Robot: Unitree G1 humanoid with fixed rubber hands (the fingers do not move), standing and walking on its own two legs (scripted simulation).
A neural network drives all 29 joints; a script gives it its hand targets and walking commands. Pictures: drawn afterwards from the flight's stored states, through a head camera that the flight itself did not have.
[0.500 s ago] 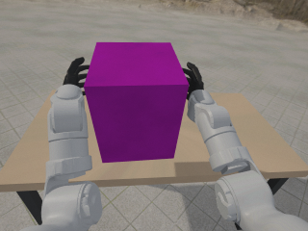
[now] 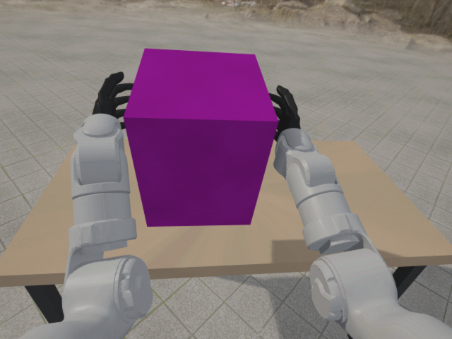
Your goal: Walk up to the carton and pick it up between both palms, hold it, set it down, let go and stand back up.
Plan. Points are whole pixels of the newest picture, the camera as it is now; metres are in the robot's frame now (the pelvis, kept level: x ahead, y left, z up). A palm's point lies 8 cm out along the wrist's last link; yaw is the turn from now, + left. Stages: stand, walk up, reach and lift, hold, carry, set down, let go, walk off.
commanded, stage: set down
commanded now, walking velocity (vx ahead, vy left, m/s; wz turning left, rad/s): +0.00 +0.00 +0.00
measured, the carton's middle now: (200, 141) +0.42 +0.01 +0.21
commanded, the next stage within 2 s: none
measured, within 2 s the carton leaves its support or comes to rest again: neither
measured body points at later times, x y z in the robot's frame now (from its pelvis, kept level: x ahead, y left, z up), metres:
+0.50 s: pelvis +0.02 +0.01 +0.00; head +0.00 +0.05 +0.45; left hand +0.42 +0.15 +0.20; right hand +0.40 -0.15 +0.18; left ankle +0.02 +0.13 -0.75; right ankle +0.00 -0.11 -0.75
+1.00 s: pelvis +0.02 +0.01 +0.00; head +0.00 +0.05 +0.45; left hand +0.44 +0.14 +0.18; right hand +0.41 -0.15 +0.17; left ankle +0.02 +0.13 -0.75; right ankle +0.00 -0.11 -0.75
